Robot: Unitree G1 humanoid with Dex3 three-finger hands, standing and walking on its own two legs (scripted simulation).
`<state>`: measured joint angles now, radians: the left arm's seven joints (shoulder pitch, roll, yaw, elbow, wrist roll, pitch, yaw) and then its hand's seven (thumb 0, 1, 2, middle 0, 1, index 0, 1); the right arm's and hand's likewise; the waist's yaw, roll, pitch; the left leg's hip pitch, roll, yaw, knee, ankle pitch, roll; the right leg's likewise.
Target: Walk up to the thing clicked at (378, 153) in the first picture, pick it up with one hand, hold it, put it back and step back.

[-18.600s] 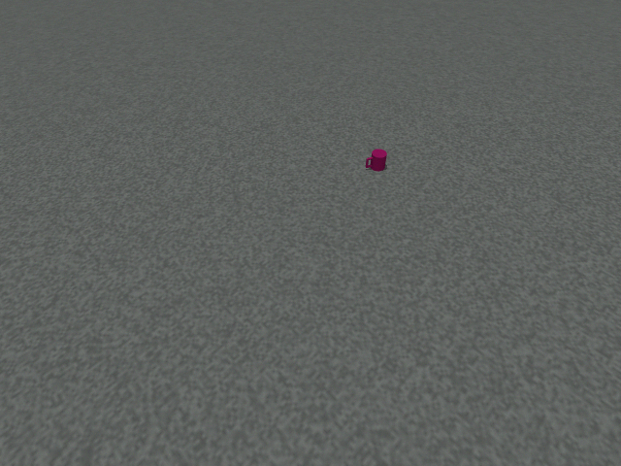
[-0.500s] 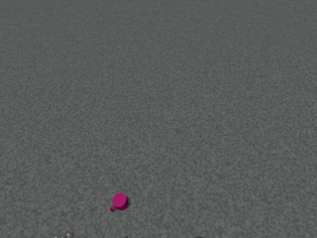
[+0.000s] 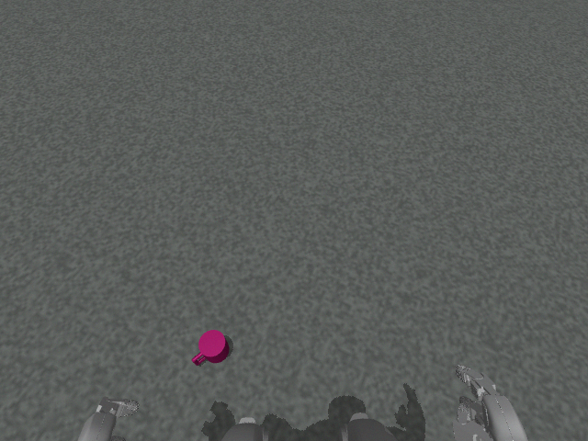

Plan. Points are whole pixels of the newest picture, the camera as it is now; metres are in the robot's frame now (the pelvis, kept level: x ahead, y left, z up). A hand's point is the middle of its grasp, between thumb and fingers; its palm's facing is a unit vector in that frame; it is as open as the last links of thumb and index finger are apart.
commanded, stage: rise first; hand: left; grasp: from above
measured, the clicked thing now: (209, 350) +0.41 +0.26 -0.66
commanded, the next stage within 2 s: none
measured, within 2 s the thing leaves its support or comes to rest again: neither
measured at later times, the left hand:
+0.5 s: hand out of the picture +0.15 +0.27 -0.24, palm faces -0.35 -0.71 -0.61, open 14.1 cm
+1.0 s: hand (170, 383) +0.28 +0.29 -0.42, palm faces -0.48 -0.25 -0.84, open 13.9 cm
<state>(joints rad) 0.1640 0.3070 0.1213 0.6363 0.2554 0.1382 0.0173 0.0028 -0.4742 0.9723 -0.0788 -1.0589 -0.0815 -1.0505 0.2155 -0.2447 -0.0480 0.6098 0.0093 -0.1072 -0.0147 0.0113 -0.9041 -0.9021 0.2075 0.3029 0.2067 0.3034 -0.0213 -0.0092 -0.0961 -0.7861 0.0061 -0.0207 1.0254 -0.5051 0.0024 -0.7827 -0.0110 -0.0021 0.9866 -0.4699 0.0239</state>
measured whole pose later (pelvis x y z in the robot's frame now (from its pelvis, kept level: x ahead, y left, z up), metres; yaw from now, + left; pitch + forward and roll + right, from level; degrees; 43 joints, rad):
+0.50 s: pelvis -0.03 -0.01 -0.10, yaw +1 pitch +27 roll -2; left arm 0.11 0.40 0.11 0.54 0.46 0.10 0.04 0.00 -0.53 0.93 -0.08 -1.10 -0.10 -1.08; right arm 0.14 -0.26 -0.03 0.54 0.00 -0.20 0.00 0.01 -0.92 -0.91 0.21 0.30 0.21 0.30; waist -0.04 0.00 -0.18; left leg -1.31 -0.01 -0.05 1.50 -0.65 -0.01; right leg -1.31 -0.02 -0.02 1.46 -0.62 0.02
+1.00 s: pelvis -0.10 -0.01 -0.29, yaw -2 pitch +34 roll -4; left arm -0.54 0.62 0.14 0.99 0.93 -0.23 0.14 0.00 -0.51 1.01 -0.08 -1.07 -0.08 -1.06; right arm 0.13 -0.27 -0.05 0.73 -0.03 -0.12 0.06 0.01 -0.89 -0.90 0.21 0.30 0.21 0.30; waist -0.06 0.01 -0.13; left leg -2.03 -0.01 -0.08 2.12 -0.68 -0.02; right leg -2.02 0.00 -0.04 2.07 -0.63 0.01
